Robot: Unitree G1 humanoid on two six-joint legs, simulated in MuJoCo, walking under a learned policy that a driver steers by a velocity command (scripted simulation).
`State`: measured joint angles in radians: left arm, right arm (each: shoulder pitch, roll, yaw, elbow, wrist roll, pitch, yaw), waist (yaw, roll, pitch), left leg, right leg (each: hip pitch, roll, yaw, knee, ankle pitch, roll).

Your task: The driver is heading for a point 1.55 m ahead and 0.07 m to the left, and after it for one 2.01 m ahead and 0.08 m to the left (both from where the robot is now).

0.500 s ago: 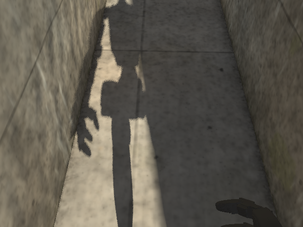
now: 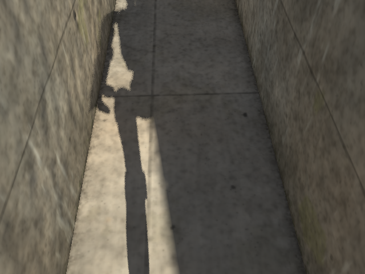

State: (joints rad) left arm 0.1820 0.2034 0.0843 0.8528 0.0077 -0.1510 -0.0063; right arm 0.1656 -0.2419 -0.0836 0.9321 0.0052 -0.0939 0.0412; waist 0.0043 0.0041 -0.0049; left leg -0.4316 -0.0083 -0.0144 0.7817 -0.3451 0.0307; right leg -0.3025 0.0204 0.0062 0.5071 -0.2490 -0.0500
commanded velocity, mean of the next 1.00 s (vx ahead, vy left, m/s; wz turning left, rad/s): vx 0.46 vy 0.00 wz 0.00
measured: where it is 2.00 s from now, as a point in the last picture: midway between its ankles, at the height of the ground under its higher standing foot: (174, 147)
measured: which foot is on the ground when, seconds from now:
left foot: up 0.00-0.32, down 0.34-0.84, up 0.86-1.00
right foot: down 0.00-0.36, up 0.38-0.82, down 0.84-1.00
